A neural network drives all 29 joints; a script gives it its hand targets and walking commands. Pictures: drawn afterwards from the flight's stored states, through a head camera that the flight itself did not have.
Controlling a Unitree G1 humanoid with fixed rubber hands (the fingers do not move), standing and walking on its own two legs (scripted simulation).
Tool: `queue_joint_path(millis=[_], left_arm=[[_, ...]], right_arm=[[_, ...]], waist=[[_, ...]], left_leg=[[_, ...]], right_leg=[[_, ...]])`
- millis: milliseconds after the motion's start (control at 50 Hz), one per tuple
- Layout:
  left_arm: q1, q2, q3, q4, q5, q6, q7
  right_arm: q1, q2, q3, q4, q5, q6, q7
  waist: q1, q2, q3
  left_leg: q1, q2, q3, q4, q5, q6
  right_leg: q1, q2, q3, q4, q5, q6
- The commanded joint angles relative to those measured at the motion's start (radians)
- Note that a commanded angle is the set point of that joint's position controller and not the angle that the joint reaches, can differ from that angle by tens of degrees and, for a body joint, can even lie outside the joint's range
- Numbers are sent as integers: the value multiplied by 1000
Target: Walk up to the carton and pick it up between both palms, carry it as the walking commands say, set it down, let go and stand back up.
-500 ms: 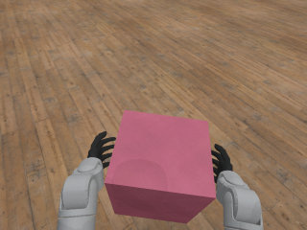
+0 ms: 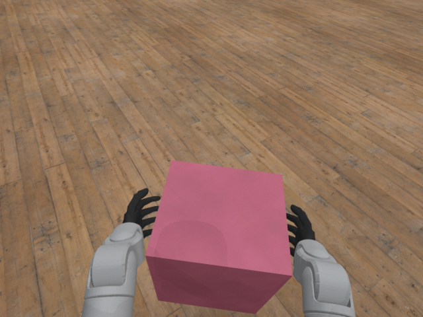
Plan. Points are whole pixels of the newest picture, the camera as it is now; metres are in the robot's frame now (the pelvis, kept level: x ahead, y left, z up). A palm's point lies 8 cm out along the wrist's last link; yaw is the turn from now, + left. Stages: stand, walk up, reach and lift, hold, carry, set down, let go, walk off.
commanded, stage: carry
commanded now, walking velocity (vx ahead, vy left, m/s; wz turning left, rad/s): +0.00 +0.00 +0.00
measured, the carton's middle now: (216, 241) +0.29 +0.00 -0.04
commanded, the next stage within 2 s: hold in 1.98 s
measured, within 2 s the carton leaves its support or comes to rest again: neither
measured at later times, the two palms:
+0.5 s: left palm (140, 224) +0.28 +0.14 +0.04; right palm (303, 243) +0.26 -0.17 +0.02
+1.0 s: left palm (138, 224) +0.28 +0.15 +0.03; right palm (297, 244) +0.27 -0.16 +0.01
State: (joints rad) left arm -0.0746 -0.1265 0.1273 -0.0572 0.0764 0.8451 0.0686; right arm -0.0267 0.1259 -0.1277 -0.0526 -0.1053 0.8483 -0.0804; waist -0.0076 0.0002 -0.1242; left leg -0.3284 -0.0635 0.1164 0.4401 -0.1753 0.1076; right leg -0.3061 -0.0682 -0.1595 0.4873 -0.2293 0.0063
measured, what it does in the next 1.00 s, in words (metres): stands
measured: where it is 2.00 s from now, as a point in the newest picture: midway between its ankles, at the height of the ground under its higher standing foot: outside the picture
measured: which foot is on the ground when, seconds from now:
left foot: down 0.00-1.00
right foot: down 0.00-1.00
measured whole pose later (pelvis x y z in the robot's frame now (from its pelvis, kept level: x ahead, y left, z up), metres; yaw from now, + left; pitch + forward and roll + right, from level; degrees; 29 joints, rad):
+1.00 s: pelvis +0.02 +0.00 +0.00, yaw +0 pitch +4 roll -1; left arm -0.08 -0.12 0.13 0.08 0.12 0.73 0.05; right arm -0.03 0.13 -0.14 0.10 -0.15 0.72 -0.05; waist 0.00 0.01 -0.14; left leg -0.33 -0.06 0.11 0.48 -0.23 0.10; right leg -0.29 -0.06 -0.16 0.50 -0.27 0.01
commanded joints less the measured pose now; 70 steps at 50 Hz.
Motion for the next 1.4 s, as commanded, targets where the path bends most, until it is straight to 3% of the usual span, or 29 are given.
queue_joint_path(millis=[0,140,180,200,240,300,360,380,400,420,440,460,480,520,620,660,740,780,800,880,980,1080,1100,1160,1180,1260,1300,1340,1380], left_arm=[[-412,-632,-492,-111,-172,-52,-106],[-348,-599,-442,-95,-157,-54,-96],[-400,-660,-521,-295,-234,-57,-86],[-355,-571,-418,-51,-127,-66,-95],[-337,-561,-427,-69,-115,-58,-88],[-384,-609,-483,-160,-177,-81,-94],[-365,-577,-439,32,-99,-113,-123],[-415,-612,-474,-87,-157,-121,-118],[-352,-626,-477,9,-130,-124,-133],[-445,-677,-554,-262,-237,-125,-115],[-349,-647,-480,32,-117,-120,-130],[-518,-668,-572,-319,-260,-132,-109],[-390,-584,-421,11,-113,-115,-118],[-397,-656,-523,-266,-224,-103,-101],[-315,-536,-417,50,-68,-112,-110],[-422,-638,-528,-288,-218,-124,-93],[-377,-518,-367,97,-62,-116,-109],[-334,-540,-398,94,-71,-125,-115],[-385,-638,-510,-128,-169,-129,-121],[-459,-600,-459,68,-104,-154,-139],[-425,-675,-499,31,-131,-174,-149],[-426,-604,-472,93,-87,-191,-160],[-450,-701,-562,-159,-206,-176,-151],[-362,-609,-431,141,-69,-171,-161],[-421,-623,-478,-48,-135,-169,-148],[-399,-621,-464,128,-79,-185,-170],[-512,-673,-529,-173,-213,-182,-145],[-468,-616,-471,141,-103,-205,-181],[-441,-634,-520,22,-129,-202,-173]], right_arm=[[-432,603,476,-147,145,-62,108],[-433,579,502,-160,155,-59,90],[-464,637,568,-363,228,-63,84],[-437,564,470,-96,143,-69,103],[-417,530,457,-129,136,-66,97],[-404,595,490,-172,163,-86,103],[-416,545,438,-12,85,-118,125],[-464,592,492,-140,138,-126,114],[-425,587,475,-66,105,-135,126],[-463,663,550,-283,201,-127,107],[-386,630,489,2,106,-117,132],[-484,677,563,-349,233,-125,112],[-453,565,454,-53,120,-119,117],[-487,628,563,-342,223,-110,96],[-356,513,433,43,73,-105,119],[-458,636,566,-297,223,-119,107],[-405,515,397,98,69,-107,115],[-378,521,422,66,67,-121,119],[-451,617,531,-178,154,-132,121],[-411,596,431,106,55,-149,136],[-557,631,535,-114,146,-189,151],[-446,604,498,75,85,-191,166],[-526,676,599,-250,196,-181,145],[-492,588,498,21,93,-178,155],[-499,630,536,-94,155,-166,148],[-472,611,497,64,85,-186,169],[-599,671,587,-236,219,-182,144],[-492,608,475,132,72,-206,176],[-454,636,523,30,107,-198,172]], waist=[[-4,54,-243],[-1,-73,-189],[-4,-46,-248],[-3,-19,-248],[1,77,-206],[-2,1,-239],[-3,52,-255],[-2,-34,-244],[-3,53,-272],[-3,0,-265],[-2,25,-271],[-1,12,-282],[1,-14,-271],[1,-39,-252],[-1,48,-250],[-1,-24,-256],[-3,8,-210],[-2,12,-217],[0,10,-206],[-2,37,-210],[2,4,-263],[0,-17,-235],[-1,-32,-238],[0,-17,-272],[2,-14,-244],[1,26,-235],[3,-67,-216],[-4,45,-216],[0,16,-265]], left_leg=[[152,233,-251,-94,213,-63],[84,207,-221,-73,80,-32],[95,209,-236,-87,70,-49],[110,216,-241,-115,18,-51],[82,204,-220,-108,45,-54],[121,219,-217,-74,127,-51],[146,230,-223,-56,273,-64],[162,235,-222,-24,348,-64],[156,222,-212,-33,269,-52],[162,219,-199,-5,316,-45],[165,218,-203,-21,239,-52],[154,210,-201,-23,254,-47],[147,221,-209,-35,266,-56],[132,214,-185,2,316,-39],[161,228,-224,-14,393,-51],[157,218,-202,-4,298,-43],[103,203,-201,-48,199,-50],[118,207,-209,-47,192,-54],[115,206,-198,-22,224,-44],[123,209,-201,-36,226,-54],[172,227,-230,-51,235,-57],[148,257,-283,-79,239,-66],[130,235,-246,-66,117,-33],[138,224,-238,-68,169,-43],[134,215,-215,-66,156,-50],[160,234,-234,-69,165,-55],[119,222,-209,-34,212,-51],[129,222,-214,-53,258,-73],[173,228,-216,-25,299,-60]], right_leg=[[28,-73,117,-9,15,10],[70,-90,138,-102,34,11],[108,-86,132,-79,15,1],[85,-81,120,-69,-2,0],[66,-82,114,-59,11,4],[76,-88,120,-65,36,1],[46,-86,109,-15,60,16],[55,-91,126,-41,77,7],[45,-90,136,-46,78,6],[62,-97,146,-47,130,7],[44,-87,131,-52,71,7],[66,-102,139,-54,85,12],[66,-89,116,-33,70,14],[84,-111,127,-66,143,19],[60,-88,128,-39,100,8],[81,-107,120,-71,100,16],[80,-93,129,-65,83,9],[70,-88,127,-71,56,2],[78,-103,133,-85,89,9],[50,-92,134,-74,59,8],[64,-77,112,-22,20,6],[34,-48,103,-7,-15,8],[60,-62,127,-40,-13,12],[101,-76,109,-30,28,15],[73,-88,126,-40,26,13],[42,-66,119,-36,20,7],[76,-90,150,-82,95,-1],[68,-74,131,-25,54,4],[68,-75,120,-35,72,4]])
